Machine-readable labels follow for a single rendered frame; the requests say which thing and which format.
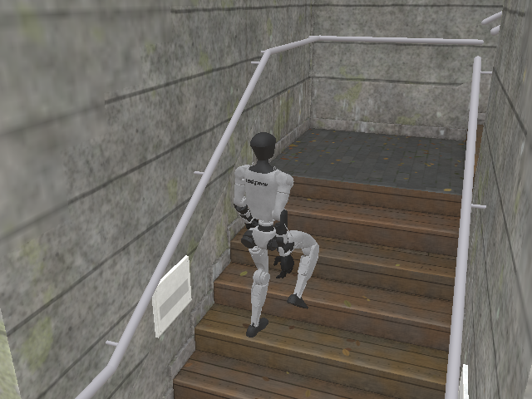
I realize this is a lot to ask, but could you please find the right robot hand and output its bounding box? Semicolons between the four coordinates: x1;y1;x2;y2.
273;254;294;278

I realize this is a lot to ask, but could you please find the left robot forearm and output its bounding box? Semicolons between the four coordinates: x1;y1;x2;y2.
234;204;254;224

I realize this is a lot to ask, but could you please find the left robot shin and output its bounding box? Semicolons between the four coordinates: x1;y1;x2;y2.
250;270;268;327

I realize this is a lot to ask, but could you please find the left robot upper arm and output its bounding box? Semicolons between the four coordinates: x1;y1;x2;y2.
234;165;251;207

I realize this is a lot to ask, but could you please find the humanoid robot torso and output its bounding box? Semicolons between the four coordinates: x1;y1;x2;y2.
244;162;281;251

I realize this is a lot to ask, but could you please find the left robot hand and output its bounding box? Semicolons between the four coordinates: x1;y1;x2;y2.
246;219;259;229

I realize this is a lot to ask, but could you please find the right robot forearm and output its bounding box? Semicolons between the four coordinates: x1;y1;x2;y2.
274;209;290;257

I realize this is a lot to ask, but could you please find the right robot upper arm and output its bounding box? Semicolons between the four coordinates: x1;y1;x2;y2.
272;170;294;221

